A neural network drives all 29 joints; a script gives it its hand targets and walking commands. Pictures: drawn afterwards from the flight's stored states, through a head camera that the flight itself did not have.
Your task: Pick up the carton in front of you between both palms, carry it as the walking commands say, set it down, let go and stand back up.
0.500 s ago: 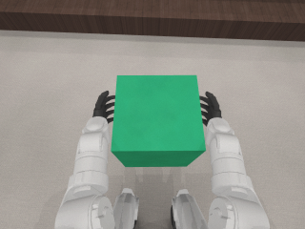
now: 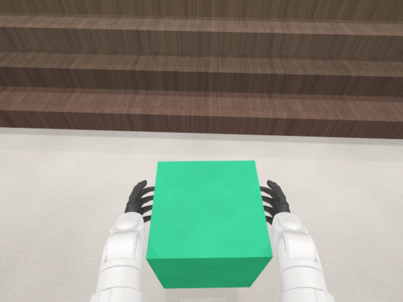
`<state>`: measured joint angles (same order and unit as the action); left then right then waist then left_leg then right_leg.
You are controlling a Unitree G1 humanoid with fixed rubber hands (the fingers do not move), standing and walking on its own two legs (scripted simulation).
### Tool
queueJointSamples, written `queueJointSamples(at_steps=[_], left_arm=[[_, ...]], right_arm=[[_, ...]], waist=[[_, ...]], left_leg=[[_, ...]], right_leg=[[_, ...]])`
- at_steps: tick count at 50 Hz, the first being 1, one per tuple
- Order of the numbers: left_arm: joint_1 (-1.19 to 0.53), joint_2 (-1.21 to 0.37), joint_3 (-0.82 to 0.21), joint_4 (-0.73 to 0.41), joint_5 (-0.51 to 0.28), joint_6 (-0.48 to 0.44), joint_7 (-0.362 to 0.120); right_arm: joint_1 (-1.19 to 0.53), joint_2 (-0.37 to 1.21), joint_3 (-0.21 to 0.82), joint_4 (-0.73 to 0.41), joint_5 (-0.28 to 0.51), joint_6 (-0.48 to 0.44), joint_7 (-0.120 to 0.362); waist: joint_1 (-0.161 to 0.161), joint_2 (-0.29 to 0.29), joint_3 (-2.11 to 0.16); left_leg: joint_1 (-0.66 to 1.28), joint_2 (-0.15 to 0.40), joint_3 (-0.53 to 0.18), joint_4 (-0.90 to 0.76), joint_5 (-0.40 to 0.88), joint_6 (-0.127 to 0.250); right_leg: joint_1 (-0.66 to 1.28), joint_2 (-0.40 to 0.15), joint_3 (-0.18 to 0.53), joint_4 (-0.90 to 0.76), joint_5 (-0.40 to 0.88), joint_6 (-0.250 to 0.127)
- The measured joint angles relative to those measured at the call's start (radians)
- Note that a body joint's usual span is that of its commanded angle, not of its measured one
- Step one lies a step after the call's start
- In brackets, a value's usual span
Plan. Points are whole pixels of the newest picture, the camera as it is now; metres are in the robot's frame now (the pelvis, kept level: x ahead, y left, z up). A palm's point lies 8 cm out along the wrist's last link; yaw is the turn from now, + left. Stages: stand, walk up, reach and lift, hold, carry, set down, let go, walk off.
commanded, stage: reach and lift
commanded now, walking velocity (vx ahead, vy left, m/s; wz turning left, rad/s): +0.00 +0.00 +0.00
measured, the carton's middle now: (206, 228) +0.32 +0.00 -0.07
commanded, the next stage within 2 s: hold in 1.08 s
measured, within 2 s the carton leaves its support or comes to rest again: neither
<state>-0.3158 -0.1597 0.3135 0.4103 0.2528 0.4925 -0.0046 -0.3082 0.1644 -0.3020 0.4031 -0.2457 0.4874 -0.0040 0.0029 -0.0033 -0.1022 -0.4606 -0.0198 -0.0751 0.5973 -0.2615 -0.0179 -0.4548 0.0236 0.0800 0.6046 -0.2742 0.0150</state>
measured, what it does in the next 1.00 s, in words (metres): stands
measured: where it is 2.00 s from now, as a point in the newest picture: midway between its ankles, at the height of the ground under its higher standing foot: outside the picture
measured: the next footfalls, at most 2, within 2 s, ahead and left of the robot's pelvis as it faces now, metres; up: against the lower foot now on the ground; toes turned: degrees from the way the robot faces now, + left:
none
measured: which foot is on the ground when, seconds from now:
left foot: down 0.00-1.00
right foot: down 0.00-1.00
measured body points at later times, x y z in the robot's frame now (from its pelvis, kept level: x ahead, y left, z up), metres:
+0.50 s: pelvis -0.01 +0.00 +0.01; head -0.02 +0.00 +0.46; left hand +0.31 +0.15 +0.03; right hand +0.31 -0.15 +0.03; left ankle +0.02 +0.13 -0.73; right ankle +0.02 -0.13 -0.73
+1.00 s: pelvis +0.01 +0.00 +0.02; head -0.01 +0.00 +0.47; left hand +0.31 +0.15 +0.04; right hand +0.31 -0.15 +0.04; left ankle +0.02 +0.13 -0.73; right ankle +0.02 -0.13 -0.73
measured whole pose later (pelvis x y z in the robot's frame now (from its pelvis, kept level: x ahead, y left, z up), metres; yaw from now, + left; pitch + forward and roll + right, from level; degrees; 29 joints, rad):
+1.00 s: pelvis +0.01 +0.00 +0.02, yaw +0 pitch -5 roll +0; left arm -0.25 -0.15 0.22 0.26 0.28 0.68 -0.01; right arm -0.25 0.15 -0.22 0.26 -0.27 0.68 0.02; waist 0.00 0.00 0.03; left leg -0.07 -0.01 -0.08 0.35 -0.19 -0.01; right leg -0.07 0.01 0.08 0.36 -0.20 0.01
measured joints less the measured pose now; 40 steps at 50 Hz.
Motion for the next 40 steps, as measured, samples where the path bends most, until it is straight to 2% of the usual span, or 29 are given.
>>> queueJointSamples(at_steps=[5,10,24,40], left_arm=[[0.042,0.005,-0.041,-0.046,0.001,0.063,0.005],[0.027,0.002,-0.030,-0.028,0.032,0.107,-0.006],[-0.016,-0.011,0.004,-0.046,0.049,0.122,-0.019],[0.036,0.003,-0.063,-0.110,0.036,0.163,-0.011]], right_arm=[[0.034,-0.010,0.040,-0.037,-0.002,0.062,0.003],[0.019,-0.006,0.024,-0.019,-0.034,0.107,0.018],[-0.025,0.006,-0.010,-0.036,-0.053,0.122,0.031],[0.030,-0.008,0.051,-0.102,-0.041,0.160,0.030]], waist=[[-0.003,0.001,0.029],[-0.004,0.001,0.061],[-0.004,0.001,0.136],[-0.004,-0.001,0.134]], left_leg=[[0.163,0.003,-0.002,-0.105,0.034,0.001],[0.254,0.004,-0.003,-0.146,0.049,0.003],[0.288,0.003,-0.003,-0.148,0.058,0.003],[0.357,0.004,-0.002,-0.218,0.070,0.005]], right_leg=[[0.163,-0.005,-0.001,-0.104,0.034,-0.002],[0.254,-0.007,-0.001,-0.144,0.047,-0.003],[0.290,-0.007,-0.001,-0.150,0.058,-0.002],[0.358,-0.012,0.001,-0.220,0.070,-0.001]])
